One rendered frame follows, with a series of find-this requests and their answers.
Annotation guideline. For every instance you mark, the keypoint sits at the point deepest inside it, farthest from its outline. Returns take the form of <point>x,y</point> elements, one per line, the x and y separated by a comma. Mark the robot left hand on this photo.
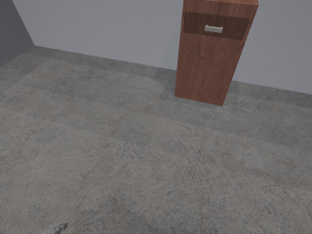
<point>56,228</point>

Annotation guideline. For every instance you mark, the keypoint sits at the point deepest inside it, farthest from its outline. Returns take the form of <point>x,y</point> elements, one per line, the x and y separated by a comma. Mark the handle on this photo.
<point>213,29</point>

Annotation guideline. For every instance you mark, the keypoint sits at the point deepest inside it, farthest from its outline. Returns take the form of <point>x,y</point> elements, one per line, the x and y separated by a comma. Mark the drawer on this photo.
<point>232,27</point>

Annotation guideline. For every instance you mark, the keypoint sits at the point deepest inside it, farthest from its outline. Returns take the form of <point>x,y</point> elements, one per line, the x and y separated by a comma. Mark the cabinet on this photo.
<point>206,64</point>

